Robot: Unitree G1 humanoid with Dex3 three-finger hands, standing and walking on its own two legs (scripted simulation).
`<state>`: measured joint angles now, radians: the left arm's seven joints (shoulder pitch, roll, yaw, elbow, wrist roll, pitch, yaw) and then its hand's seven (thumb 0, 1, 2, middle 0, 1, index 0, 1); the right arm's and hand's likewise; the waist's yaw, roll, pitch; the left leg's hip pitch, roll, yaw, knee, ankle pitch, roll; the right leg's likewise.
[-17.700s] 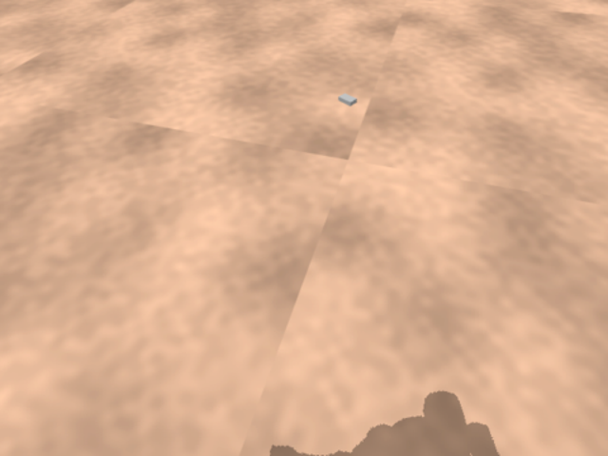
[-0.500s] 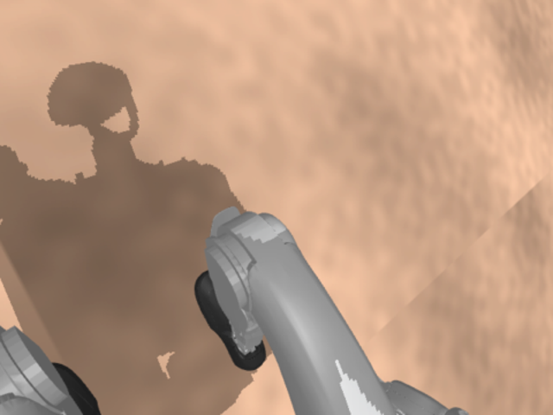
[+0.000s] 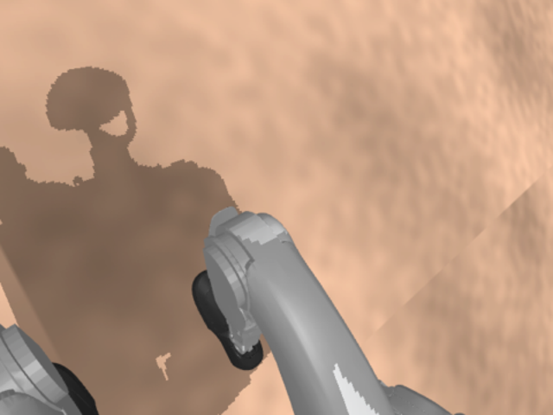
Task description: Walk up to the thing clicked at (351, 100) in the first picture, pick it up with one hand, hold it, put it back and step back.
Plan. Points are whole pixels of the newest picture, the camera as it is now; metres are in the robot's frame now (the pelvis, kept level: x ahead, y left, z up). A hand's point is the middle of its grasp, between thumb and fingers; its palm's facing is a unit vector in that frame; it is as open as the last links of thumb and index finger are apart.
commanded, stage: close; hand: left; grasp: from above
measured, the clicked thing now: out of the picture +0.43 +0.33 -0.31
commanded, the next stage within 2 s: settle in 0.62 s
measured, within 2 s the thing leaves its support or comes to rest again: neither
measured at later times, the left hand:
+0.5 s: hand out of the picture +0.43 +0.34 -0.26, palm faces -0.10 -0.41 -0.91, open 7.0 cm
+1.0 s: hand out of the picture +0.43 +0.34 -0.25, palm faces -0.09 -0.41 -0.91, open 5.3 cm
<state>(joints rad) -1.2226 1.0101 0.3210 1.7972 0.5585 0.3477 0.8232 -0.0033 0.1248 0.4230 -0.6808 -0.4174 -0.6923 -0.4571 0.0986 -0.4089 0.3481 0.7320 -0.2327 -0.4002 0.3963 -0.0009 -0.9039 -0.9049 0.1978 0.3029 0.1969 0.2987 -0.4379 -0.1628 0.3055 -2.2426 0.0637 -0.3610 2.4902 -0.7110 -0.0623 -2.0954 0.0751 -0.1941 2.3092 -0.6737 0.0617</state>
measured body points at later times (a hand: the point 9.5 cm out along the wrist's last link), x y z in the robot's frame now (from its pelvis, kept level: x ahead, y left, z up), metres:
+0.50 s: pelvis +0.00 +0.00 +0.01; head +0.30 +0.12 +0.32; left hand +0.43 +0.35 -0.20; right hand +0.02 -0.25 -0.03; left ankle +0.07 +0.15 -0.29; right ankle +0.12 -0.12 -0.29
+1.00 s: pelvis +0.00 +0.00 +0.01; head +0.30 +0.11 +0.32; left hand +0.43 +0.35 -0.20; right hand +0.02 -0.25 -0.04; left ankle +0.07 +0.15 -0.29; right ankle +0.12 -0.12 -0.29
